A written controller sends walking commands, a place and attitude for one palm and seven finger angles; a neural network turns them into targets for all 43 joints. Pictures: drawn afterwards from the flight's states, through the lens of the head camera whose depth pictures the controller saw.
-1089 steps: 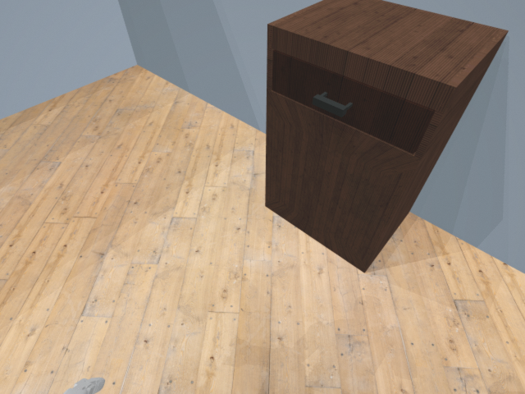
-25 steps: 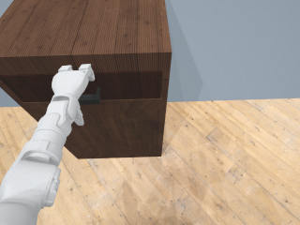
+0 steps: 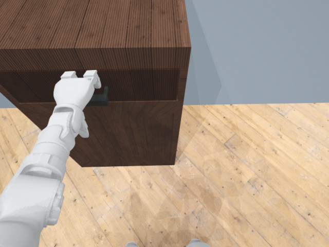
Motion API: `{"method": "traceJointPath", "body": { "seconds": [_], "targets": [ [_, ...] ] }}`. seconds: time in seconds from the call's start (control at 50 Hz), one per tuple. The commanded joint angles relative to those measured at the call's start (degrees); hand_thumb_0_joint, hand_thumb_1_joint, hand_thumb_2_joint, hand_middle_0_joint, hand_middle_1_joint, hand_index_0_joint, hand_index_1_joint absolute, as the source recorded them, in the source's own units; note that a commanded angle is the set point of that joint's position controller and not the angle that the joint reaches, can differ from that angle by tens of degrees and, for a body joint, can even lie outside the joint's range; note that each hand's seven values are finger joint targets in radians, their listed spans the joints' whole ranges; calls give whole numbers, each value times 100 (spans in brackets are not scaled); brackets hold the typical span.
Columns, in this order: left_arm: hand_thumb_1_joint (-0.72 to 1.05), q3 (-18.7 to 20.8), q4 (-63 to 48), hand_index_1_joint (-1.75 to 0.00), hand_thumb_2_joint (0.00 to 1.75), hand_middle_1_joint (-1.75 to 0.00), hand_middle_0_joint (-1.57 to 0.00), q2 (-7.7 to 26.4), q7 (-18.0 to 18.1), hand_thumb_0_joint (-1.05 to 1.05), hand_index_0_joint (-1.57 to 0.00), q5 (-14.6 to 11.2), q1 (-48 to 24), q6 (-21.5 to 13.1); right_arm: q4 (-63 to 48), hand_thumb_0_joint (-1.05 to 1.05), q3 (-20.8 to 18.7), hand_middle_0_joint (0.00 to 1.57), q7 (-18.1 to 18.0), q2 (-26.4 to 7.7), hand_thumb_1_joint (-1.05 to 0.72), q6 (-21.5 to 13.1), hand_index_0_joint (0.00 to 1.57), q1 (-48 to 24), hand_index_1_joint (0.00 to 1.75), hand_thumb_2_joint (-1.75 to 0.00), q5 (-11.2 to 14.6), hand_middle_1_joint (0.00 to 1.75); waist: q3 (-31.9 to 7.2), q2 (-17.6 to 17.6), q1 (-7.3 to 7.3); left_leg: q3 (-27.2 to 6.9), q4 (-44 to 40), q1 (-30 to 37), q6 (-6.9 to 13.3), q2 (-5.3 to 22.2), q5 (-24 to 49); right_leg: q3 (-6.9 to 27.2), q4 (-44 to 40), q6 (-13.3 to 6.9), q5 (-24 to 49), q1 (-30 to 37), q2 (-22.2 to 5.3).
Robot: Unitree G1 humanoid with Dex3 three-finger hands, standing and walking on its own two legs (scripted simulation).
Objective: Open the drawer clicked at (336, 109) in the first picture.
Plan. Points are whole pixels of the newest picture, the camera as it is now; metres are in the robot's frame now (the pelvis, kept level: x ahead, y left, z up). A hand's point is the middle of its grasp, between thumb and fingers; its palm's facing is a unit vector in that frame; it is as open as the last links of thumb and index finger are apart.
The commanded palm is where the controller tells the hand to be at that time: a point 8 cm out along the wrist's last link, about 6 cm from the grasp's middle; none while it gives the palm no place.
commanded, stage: lower the fingers behind the handle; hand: left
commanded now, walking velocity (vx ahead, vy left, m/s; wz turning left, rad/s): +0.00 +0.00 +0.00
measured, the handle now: (90, 94) +0.54 +0.20 -0.01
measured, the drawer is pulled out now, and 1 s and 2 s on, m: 0.00 0.00 0.00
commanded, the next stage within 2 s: lift the fingers back up to retry in 1.16 s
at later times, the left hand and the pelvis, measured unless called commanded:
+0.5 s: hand (87, 110) +0.48 +0.20 -0.01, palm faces -0.05 -0.04 -1.00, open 13.8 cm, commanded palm +0.46 +0.21 +0.04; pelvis -0.01 +0.01 -0.01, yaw -1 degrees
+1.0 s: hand (87, 110) +0.48 +0.20 -0.01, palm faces -0.05 -0.02 -1.00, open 13.8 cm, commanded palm +0.47 +0.20 +0.03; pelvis -0.03 +0.01 -0.03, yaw -1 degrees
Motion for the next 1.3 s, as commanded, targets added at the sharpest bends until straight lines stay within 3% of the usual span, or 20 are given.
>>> {"method": "traceJointPath", "body": {
  "seconds": [0.0,0.02,0.08,0.14,0.2,0.32,0.38,0.46,0.56,0.6,0.68,0.74,0.78,0.88,0.92,0.94,1.12,1.14,1.24,1.28],
  "targets": [
    [-50,449,-866,-120,30,-120,-30,1473,308,0,-30,-43,-2489,175,-259,0,-285,20,-34,-882,-90,-84,20,838,30,-90,-14,30,-2532,12,-73,-225,-77,1467,178,-345,2502,277,-294,-21,2519,1158,300],
    [-50,407,-766,-120,30,-120,-30,1475,286,0,-30,-20,-2489,207,-255,0,-280,20,-46,-893,-90,-80,20,868,30,-90,8,30,-2495,-126,-126,-239,-81,1401,184,-340,2400,273,-289,-3,2443,1131,297],
    [-50,320,-871,-120,30,-120,-30,1380,222,0,-30,-7,-2526,156,-269,0,-289,20,-55,-878,-90,-99,20,885,30,-90,-2,30,-2562,138,-108,-264,-53,1553,171,-314,2444,260,-269,-27,2309,965,313],
    [-50,309,-784,-120,30,-120,-30,1314,179,0,-30,-25,-2412,60,-245,0,-288,20,-61,-879,-90,-96,20,943,30,-90,-9,30,-2460,-7,-132,-301,3,1481,176,-292,2489,241,-220,-26,2272,845,331],
    [-50,254,-928,-120,30,-120,-30,1154,240,0,-30,-36,-2503,-52,-228,0,-302,20,-36,-864,-90,-118,20,972,30,-90,-48,30,-2501,180,-136,-331,64,1565,160,-267,2546,208,-163,-51,2134,621,343],
    [-50,510,-785,-120,30,-120,-30,1470,496,0,-30,62,-2514,14,-155,0,-295,20,7,-910,-90,-115,20,1020,30,-90,-88,30,-2619,151,-123,-365,211,1284,153,-255,2403,197,35,-50,2022,479,347],
    [-50,295,-708,-120,30,-120,-30,1194,570,0,-30,90,-2552,130,-151,0,-307,20,31,-899,-90,-116,20,1019,30,-90,-80,30,-2533,144,-200,-368,254,1240,146,-242,2314,159,53,-50,1909,301,360],
    [-50,414,-585,-120,30,-120,-30,1381,572,0,-30,84,-2500,272,-128,0,-291,20,29,-933,-90,-99,20,1044,30,-90,-89,30,-2663,136,-169,-362,310,1235,150,-242,2370,170,96,-43,1959,332,359],
    [-50,321,-231,-120,30,-120,-30,1398,473,0,-30,50,-2504,403,-148,0,-228,20,-3,-960,-90,-81,20,1019,30,-90,-56,30,-2290,-45,-255,-319,299,809,186,-266,1868,197,56,-24,1720,278,341],
    [-50,436,-284,-120,30,-120,-30,1548,428,0,-30,54,-2454,385,-180,0,-211,20,-21,-965,-90,-77,20,1019,30,-90,-65,30,-2488,6,-177,-335,332,832,188,-270,1992,197,136,-41,1820,358,338],
    [-50,123,107,-120,30,-120,-30,1185,340,0,-30,54,-2255,424,-224,0,-185,20,-30,-943,-90,-85,20,1020,30,-90,-31,30,-2008,-166,-300,-317,384,526,189,-267,1615,173,127,-22,1510,32,344],
    [-50,173,83,-120,30,-120,-30,1311,311,0,-30,72,-2399,393,-246,0,-181,20,-45,-956,-90,-108,20,1045,30,-90,-39,30,-2211,-95,-314,-311,483,444,207,-272,1496,205,210,-17,1415,-28,331],
    [-50,326,54,-120,30,-120,-30,1539,287,0,-30,74,-2274,410,-290,0,-158,20,-57,-964,-90,-90,20,1054,30,-90,-40,30,-2379,-82,-213,-301,519,374,204,-290,1524,216,274,-20,1480,103,329],
    [-50,95,57,-120,30,-120,-30,1320,258,0,-30,40,-2594,448,-330,0,-148,20,-67,-948,-90,-131,20,1063,30,-90,-5,30,-2163,15,-363,-327,520,331,211,-275,1192,196,216,-6,1086,-214,333],
    [-50,197,-65,-120,30,-120,-30,1472,265,0,-30,78,-2710,417,-327,0,-152,20,-79,-952,-90,-140,20,1124,30,-90,-17,30,-2448,98,-324,-366,547,448,211,-270,1355,201,285,-16,1186,-146,336],
    [-50,48,-77,-120,30,-120,-30,1238,259,0,-30,75,-2656,422,-331,0,-173,20,-78,-919,-90,-151,20,1118,30,-90,-18,30,-2493,109,-362,-372,567,556,207,-260,1411,185,278,-17,1208,-205,347],
    [-50,22,-38,-120,30,-120,-30,1244,177,0,-30,1,-2748,353,-295,0,-144,20,-90,-924,-90,-192,20,1162,30,-90,-3,30,-2259,38,-422,-368,537,348,228,-257,1136,210,203,-1,1032,-231,341],
    [-50,188,46,-120,30,-120,-30,1421,181,0,-30,-17,-2583,360,-283,0,-133,20,-83,-948,-90,-193,20,1167,30,-90,-13,30,-2236,-36,-335,-362,527,281,230,-263,1091,211,201,-1,1004,-158,342],
    [-50,170,12,-120,30,-120,-30,1459,156,0,-30,-24,-2584,326,-295,0,-118,20,-91,-940,-90,-189,20,1175,30,-90,1,30,-2251,-22,-342,-336,528,188,235,-284,1125,227,206,4,1112,-65,337],
    [-50,344,-255,-120,30,-120,-30,1728,190,0,-30,-25,-2778,304,-322,0,-127,20,-102,-958,-90,-175,20,1176,30,-90,7,30,-2464,34,-302,-345,489,330,239,-284,1142,250,171,4,1099,64,339]
  ]
}}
